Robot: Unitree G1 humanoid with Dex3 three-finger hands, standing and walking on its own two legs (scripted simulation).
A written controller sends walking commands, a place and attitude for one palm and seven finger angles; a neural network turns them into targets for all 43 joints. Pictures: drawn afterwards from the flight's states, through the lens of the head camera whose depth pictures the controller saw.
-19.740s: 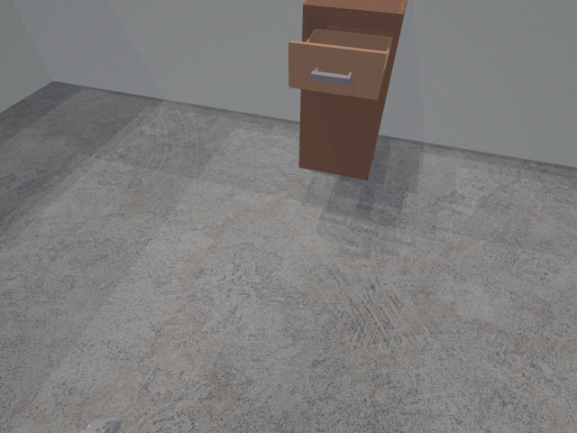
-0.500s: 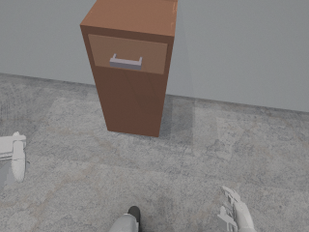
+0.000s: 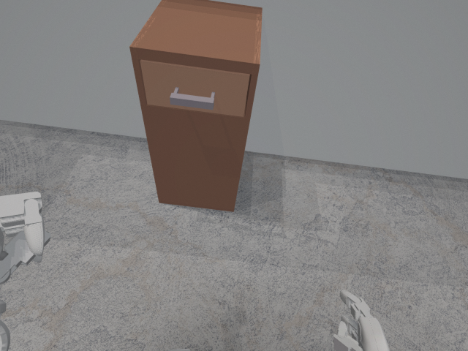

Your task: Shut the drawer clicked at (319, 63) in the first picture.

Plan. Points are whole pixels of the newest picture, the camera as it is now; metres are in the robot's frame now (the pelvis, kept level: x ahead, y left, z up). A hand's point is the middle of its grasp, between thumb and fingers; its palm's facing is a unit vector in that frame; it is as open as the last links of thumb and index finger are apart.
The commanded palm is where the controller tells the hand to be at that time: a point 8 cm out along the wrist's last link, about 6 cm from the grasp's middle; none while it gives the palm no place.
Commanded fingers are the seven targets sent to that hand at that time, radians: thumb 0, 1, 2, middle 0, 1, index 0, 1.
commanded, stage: stop stepping back and stand still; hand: left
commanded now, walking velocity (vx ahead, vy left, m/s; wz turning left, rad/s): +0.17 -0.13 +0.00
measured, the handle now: (193, 96) +0.83 +0.16 -0.07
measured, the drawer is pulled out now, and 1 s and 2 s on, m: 0.00 0.00 0.00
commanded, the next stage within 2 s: let the arm hang, fingers relaxed in 0.26 s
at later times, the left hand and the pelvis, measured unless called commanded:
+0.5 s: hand (87, 311) +0.18 +0.24 -0.04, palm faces +0.17 -0.93 -0.33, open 3.1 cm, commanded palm none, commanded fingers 0.00 0.90 0.90 -1.08 -1.25 -1.08 -1.25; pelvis -0.02 +0.02 -0.01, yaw +5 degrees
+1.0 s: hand out of the picture -0.03 +0.21 -0.16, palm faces +0.12 -0.97 -0.22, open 6.0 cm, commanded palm none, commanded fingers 0.00 0.90 0.90 -0.20 -0.30 -0.20 -0.30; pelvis +0.00 +0.02 +0.01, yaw +5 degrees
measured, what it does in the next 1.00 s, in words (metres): steps on the spot: left foot, then right foot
